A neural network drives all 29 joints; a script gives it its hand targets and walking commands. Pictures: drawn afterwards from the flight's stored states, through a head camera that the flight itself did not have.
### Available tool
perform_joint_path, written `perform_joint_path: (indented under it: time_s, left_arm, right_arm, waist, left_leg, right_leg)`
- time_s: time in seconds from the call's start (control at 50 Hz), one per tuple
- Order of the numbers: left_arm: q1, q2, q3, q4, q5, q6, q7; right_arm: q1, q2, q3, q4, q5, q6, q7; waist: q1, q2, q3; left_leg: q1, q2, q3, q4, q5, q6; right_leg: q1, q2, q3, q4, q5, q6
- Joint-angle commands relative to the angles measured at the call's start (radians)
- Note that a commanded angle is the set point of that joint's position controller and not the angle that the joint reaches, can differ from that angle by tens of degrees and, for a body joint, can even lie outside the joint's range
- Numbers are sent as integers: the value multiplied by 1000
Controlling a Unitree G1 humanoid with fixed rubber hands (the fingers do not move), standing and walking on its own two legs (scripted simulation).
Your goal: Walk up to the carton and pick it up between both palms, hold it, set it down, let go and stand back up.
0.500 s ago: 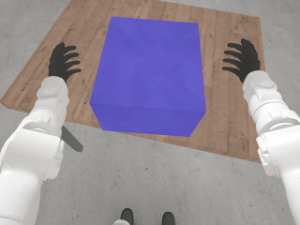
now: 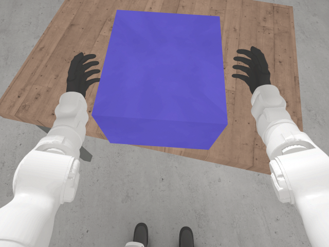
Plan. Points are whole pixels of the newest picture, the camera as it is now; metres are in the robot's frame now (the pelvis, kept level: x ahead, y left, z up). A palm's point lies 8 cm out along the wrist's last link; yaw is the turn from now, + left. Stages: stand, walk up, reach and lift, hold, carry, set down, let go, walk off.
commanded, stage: reach and lift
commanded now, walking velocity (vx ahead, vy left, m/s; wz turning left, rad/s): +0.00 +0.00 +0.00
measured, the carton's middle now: (163, 81) +0.53 +0.04 -0.01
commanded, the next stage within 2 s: none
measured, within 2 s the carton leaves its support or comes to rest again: neither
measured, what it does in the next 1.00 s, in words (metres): stands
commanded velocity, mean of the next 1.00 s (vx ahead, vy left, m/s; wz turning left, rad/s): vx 0.00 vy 0.00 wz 0.00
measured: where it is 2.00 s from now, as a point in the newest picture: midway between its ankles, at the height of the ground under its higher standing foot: outside the picture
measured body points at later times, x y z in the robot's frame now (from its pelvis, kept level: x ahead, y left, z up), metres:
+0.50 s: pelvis +0.00 +0.00 +0.01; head +0.15 +0.01 +0.43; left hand +0.47 +0.23 +0.04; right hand +0.50 -0.15 +0.05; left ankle +0.02 +0.12 -0.72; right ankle +0.01 -0.12 -0.72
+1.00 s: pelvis +0.04 +0.00 +0.02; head +0.17 +0.00 +0.46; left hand +0.47 +0.22 +0.04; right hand +0.50 -0.15 +0.05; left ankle +0.02 +0.12 -0.72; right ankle +0.01 -0.12 -0.72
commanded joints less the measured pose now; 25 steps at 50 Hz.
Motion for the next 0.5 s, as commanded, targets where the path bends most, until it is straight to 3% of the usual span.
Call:
perform_joint_path:
  time_s: [0.0,0.04,0.12,0.28,0.36,0.4,0.46,0.48]
  left_arm:
    - [-404,144,26,-142,28,-42,11]
    - [-402,122,22,-164,29,-34,20]
    - [-409,102,31,-161,44,-37,25]
    - [-368,40,86,-108,115,-66,17]
    - [-377,17,116,-148,151,-79,25]
    - [-368,-13,114,-159,157,-78,25]
    - [-365,-9,151,-166,193,-72,22]
    - [-363,-35,152,-173,208,-72,22]
  right_arm:
    - [-383,-150,-55,-103,-33,-35,-7]
    - [-386,-168,-82,-115,-55,-34,-9]
    - [-393,-133,-98,-116,-77,-25,-15]
    - [-356,-46,-126,-113,-134,-33,-38]
    - [-347,-31,-168,-139,-172,-41,-42]
    - [-346,1,-181,-163,-199,-37,-41]
    - [-350,5,-217,-204,-239,-35,-50]
    - [-348,35,-227,-207,-256,-30,-50]
  waist:
    - [18,44,-752]
    - [-2,54,-744]
    - [-2,57,-729]
    - [-12,24,-661]
    - [-6,58,-658]
    - [-20,51,-659]
    - [-6,42,-682]
    - [-15,45,-660]
  left_leg:
    - [549,-34,15,82,403,-70]
    - [614,-30,9,85,408,-79]
    - [647,-27,4,92,415,-76]
    - [511,-41,12,50,404,-53]
    - [583,-38,7,34,404,-64]
    - [614,-36,7,38,414,-64]
    - [617,-38,10,31,427,-59]
    - [610,-42,9,21,398,-58]
  right_leg:
    - [280,22,-36,23,258,60]
    - [243,26,-46,10,240,49]
    - [207,25,-49,-10,216,43]
    - [379,5,-33,4,346,53]
    - [330,11,-42,-24,282,38]
    - [306,14,-50,-39,277,33]
    - [340,12,-50,-45,304,36]
    - [332,15,-57,-47,276,33]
